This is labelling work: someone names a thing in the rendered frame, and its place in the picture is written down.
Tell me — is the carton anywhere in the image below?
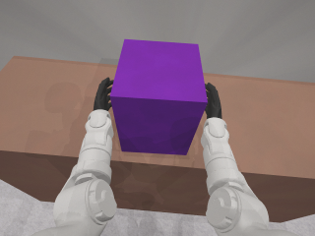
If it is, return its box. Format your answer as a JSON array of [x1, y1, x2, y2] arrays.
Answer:
[[109, 39, 208, 155]]

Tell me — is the robot right upper arm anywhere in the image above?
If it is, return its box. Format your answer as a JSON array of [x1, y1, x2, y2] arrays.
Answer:
[[206, 186, 299, 236]]

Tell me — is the right robot forearm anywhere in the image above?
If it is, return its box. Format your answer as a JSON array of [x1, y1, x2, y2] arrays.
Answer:
[[201, 117, 258, 199]]

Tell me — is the robot right hand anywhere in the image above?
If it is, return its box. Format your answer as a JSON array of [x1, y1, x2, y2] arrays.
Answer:
[[205, 83, 222, 119]]

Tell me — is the robot left hand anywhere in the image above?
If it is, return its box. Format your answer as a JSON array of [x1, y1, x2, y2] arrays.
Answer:
[[93, 78, 114, 111]]

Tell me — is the robot left upper arm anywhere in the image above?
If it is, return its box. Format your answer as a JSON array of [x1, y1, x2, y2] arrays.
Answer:
[[31, 178, 117, 236]]

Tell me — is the pedestal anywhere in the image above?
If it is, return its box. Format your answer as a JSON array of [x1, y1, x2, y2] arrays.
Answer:
[[0, 55, 315, 223]]

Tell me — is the left robot forearm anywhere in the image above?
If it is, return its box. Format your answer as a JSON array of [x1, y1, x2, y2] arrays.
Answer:
[[53, 109, 114, 218]]

